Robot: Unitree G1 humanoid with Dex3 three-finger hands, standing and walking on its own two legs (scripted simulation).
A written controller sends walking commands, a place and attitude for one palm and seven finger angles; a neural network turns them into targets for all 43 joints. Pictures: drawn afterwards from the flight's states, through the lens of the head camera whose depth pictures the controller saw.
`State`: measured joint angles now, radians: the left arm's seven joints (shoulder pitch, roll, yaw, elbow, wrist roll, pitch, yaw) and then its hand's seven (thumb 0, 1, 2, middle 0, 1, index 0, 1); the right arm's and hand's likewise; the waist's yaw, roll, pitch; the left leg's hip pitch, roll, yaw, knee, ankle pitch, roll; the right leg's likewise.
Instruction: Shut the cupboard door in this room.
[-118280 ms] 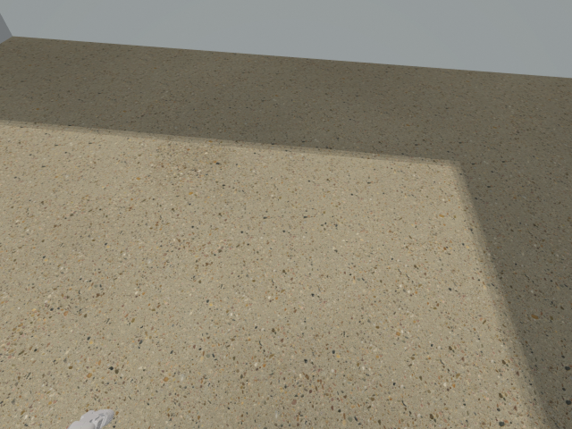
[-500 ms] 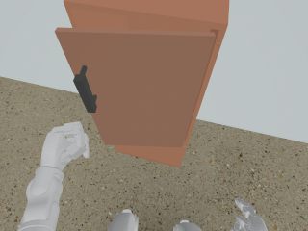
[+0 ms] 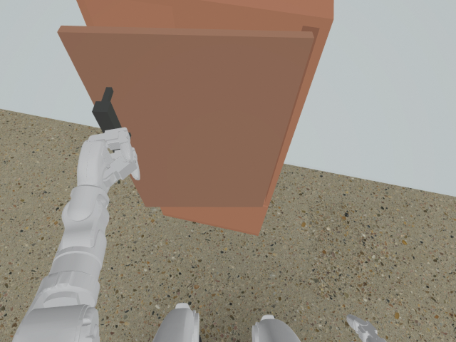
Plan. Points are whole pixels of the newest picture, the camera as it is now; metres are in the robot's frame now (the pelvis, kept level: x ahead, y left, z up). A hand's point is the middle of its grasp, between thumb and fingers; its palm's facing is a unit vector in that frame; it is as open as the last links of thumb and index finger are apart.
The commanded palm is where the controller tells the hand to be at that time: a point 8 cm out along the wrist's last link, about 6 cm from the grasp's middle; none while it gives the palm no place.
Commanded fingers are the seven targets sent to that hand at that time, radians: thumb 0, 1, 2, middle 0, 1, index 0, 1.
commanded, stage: bring the fist close to the handle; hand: left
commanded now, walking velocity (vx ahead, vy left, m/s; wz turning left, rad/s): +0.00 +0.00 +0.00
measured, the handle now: (116, 125) +0.50 +0.22 +0.06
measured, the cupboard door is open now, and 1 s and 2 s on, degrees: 13 7 0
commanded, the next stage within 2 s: push the door shut along its arc in 0.38 s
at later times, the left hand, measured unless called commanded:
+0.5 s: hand (132, 161) +0.41 +0.17 +0.06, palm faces +0.02 -1.00 -0.03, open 3.1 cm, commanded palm +0.39 +0.23 +0.06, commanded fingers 0.00 0.90 0.90 -1.30 -1.50 -1.30 -1.50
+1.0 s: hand (130, 140) +0.46 +0.19 +0.06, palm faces -0.10 -0.99 -0.03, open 3.1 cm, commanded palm +0.46 +0.22 +0.06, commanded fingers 0.00 0.90 0.90 -1.30 -1.50 -1.30 -1.50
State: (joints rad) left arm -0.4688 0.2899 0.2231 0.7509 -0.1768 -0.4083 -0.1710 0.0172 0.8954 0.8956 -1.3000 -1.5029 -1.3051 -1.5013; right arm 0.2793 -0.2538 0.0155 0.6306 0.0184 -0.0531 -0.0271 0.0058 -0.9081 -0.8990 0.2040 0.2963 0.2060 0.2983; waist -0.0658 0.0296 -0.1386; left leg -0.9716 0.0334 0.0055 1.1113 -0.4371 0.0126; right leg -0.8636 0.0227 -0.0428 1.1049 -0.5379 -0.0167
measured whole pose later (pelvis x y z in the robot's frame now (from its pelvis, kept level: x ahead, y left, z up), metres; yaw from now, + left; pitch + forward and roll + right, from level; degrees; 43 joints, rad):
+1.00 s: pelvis -0.01 +0.00 -0.01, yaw +0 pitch +20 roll -3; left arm -0.76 0.44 0.29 1.08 -0.17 -0.44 -0.35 0.02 0.90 0.90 -1.32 -1.50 -1.32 -1.50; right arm 0.32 -0.27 0.01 0.68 0.03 -0.01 -0.03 0.00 -0.91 -0.90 0.20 0.30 0.21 0.30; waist -0.11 0.04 -0.13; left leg -1.08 0.04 -0.02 1.18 -0.45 0.01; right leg -0.96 0.03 -0.06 1.15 -0.54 -0.02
